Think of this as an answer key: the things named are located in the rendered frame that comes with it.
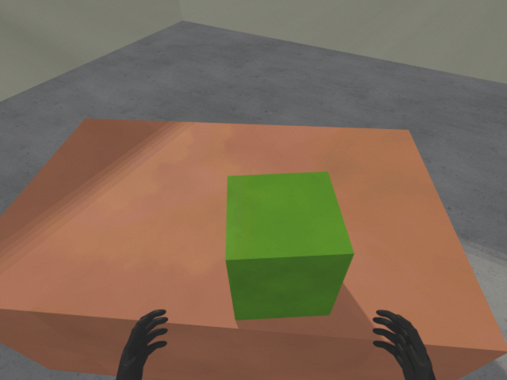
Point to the carton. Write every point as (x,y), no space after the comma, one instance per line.
(287,247)

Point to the robot left hand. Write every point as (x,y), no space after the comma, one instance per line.
(136,351)

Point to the pedestal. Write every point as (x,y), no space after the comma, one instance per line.
(130,216)

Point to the robot right hand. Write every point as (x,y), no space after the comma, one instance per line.
(409,350)

